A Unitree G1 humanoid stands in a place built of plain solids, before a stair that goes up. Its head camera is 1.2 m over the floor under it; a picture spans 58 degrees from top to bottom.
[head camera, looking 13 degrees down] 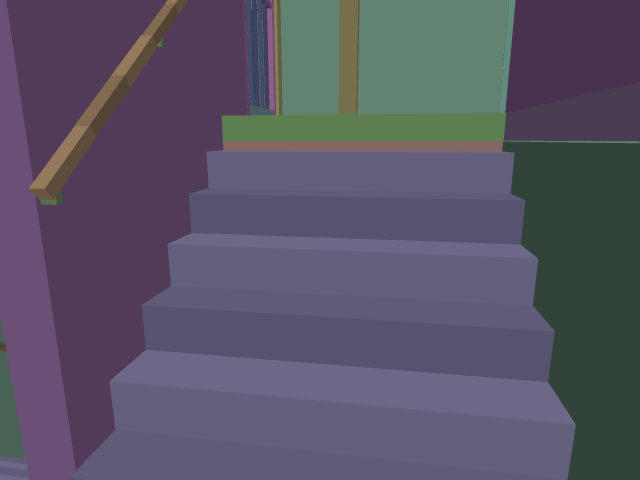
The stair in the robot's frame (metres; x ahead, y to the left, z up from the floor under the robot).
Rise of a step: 0.19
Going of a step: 0.23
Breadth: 1.51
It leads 9 degrees to the right of straight ahead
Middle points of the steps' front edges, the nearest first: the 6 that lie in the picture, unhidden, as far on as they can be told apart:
1.24 -0.01 0.38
1.47 -0.05 0.57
1.70 -0.08 0.76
1.93 -0.12 0.95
2.16 -0.16 1.14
2.40 -0.19 1.33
